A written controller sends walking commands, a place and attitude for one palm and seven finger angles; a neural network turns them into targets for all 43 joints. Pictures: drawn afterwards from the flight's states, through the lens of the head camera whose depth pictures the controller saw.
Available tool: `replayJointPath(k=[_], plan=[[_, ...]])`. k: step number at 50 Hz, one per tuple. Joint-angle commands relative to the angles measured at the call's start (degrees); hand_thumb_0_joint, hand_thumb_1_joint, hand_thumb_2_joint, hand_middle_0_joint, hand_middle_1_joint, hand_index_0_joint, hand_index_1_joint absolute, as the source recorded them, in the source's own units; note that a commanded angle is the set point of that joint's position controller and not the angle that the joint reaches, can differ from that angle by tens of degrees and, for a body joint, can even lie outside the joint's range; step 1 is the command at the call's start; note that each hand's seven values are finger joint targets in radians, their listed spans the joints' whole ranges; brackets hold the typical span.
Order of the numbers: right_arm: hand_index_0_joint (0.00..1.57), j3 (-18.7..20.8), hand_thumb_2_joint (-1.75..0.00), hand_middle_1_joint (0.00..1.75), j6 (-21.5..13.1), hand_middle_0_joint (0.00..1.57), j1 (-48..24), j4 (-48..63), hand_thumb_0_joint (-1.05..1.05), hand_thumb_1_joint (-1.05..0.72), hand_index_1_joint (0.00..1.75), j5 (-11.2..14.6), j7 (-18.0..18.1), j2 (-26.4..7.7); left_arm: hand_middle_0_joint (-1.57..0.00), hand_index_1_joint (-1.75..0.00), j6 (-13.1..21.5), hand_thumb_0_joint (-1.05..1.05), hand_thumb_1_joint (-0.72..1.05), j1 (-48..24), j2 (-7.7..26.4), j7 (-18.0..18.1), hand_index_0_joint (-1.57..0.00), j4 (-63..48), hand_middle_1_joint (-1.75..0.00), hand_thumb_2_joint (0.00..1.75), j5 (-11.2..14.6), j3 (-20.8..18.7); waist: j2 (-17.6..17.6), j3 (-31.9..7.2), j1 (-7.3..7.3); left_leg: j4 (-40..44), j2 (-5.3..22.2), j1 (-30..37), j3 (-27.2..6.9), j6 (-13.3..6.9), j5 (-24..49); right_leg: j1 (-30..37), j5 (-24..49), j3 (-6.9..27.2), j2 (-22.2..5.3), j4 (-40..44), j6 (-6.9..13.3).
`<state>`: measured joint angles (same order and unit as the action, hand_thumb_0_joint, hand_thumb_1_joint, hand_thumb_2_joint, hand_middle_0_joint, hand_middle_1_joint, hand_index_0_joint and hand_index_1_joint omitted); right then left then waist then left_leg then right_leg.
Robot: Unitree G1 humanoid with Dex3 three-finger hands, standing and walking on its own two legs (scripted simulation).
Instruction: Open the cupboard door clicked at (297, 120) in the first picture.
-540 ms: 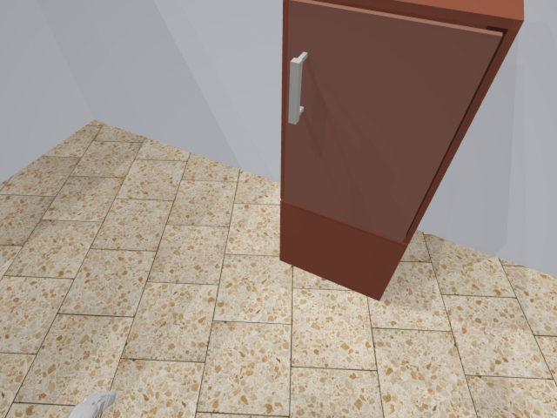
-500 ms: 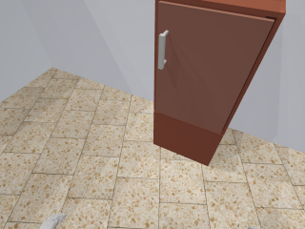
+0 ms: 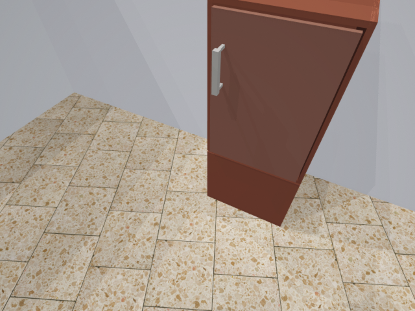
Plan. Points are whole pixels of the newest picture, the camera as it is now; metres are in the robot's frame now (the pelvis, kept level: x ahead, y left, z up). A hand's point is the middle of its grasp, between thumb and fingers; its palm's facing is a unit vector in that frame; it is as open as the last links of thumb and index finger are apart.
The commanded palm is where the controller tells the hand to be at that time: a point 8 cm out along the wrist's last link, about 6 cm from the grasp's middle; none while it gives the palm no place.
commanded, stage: stand and wait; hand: left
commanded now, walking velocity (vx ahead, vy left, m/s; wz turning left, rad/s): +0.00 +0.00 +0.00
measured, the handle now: (218, 70) +0.78 +0.02 +0.07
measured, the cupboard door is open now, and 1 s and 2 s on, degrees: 0 0 0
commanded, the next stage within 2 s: look at it before walking up in 0.30 s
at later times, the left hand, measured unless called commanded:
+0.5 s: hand out of the picture +0.07 +0.24 -0.15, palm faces -0.01 -0.94 -0.34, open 7.4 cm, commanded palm none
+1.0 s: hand out of the picture +0.06 +0.24 -0.15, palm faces -0.01 -0.94 -0.34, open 7.4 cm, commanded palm none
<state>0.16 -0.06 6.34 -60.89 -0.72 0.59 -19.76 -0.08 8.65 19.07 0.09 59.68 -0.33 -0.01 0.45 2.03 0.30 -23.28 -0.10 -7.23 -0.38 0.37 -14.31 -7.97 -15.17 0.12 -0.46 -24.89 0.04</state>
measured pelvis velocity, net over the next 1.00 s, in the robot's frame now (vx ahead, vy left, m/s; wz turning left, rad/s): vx -0.01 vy -0.01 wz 0.01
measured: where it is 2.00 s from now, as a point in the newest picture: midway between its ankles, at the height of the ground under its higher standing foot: outside the picture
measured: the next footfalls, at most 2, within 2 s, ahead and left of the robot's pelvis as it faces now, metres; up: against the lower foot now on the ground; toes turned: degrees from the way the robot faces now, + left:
left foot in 2.00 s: +0.06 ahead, +0.10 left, +0.00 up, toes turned -18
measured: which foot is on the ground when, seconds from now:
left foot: down 0.00-1.00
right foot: down 0.00-1.00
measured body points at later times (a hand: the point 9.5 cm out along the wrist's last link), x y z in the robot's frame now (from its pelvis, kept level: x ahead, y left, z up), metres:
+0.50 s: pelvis -0.02 -0.01 +0.00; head -0.01 -0.01 +0.45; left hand +0.07 +0.29 -0.12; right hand +0.06 -0.30 -0.14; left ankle -0.02 +0.13 -0.74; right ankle -0.02 -0.12 -0.74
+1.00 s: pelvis -0.01 -0.01 +0.00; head +0.00 -0.01 +0.45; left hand +0.06 +0.29 -0.13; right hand +0.07 -0.30 -0.13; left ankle -0.02 +0.13 -0.74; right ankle -0.02 -0.12 -0.74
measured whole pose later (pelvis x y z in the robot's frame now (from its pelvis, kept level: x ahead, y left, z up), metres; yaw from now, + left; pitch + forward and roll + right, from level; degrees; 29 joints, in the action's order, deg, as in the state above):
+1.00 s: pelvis -0.01 -0.01 +0.00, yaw +0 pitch -1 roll +0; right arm -0.2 -0.6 6.5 -64.1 -0.5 0.5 -19.3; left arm 0.5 7.5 19.0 -0.2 62.4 -0.4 -0.1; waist 0.5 2.3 0.2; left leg -19.9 0.4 -7.1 -0.8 0.9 -11.5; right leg -7.6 -12.3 -0.4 0.1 -21.2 0.5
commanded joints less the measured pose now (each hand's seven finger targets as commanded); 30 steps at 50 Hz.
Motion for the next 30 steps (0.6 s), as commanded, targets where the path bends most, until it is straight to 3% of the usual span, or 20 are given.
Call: replayJointPath(k=[1, 12, 30], plan=[[0.2, 2.11, -0.9, 0.3, -1.8, 0.2, -3.23, 3.64, 0.0, -0.9, 0.3, 0.14, 0.54, -11.19, -0.2, -0.3, 1.56, 0.0, 0.9, -3.87, 12.28, 0.69, -0.2, -3.52, -0.3, 0.9, -0.15, -2.53, -1.3, -4.5, -0.27, 3.67, 6.21, 0.27, -4.2, -2.02, 11.57, 1.25, 14.71, 5.97, -6.75, 4.26, 2.06], [0.2, 1.81, -0.9, 0.3, -1.87, 0.2, -2.25, 1.49, 0.0, -0.9, 0.3, 0.17, 0.39, -11.34, -0.2, -0.3, 1.63, 0.0, 0.9, -4.26, 12.39, 0.51, -0.2, -1.85, -0.3, 0.9, -0.13, -2.43, -1.19, -3.15, -0.15, 5.32, 6.31, -0.67, -4.81, -1.7, 8.25, 0.48, 9.27, 6.48, -6.68, 6.54, 1.96], [0.2, 1.81, -0.9, 0.3, -1.97, 0.2, -1.69, 0.56, 0.0, -0.9, 0.3, 0.13, 0.39, -10.99, -0.2, -0.3, 1.74, 0.0, 0.9, -4.29, 12.11, 0.46, -0.2, -1.34, -0.3, 0.9, -0.25, -2.44, -1.3, -2.81, -0.21, 5.86, 6.47, -0.55, -5.13, -1.47, 8.35, -0.35, 8.19, 6.8, -6.51, 7.52, 1.93]])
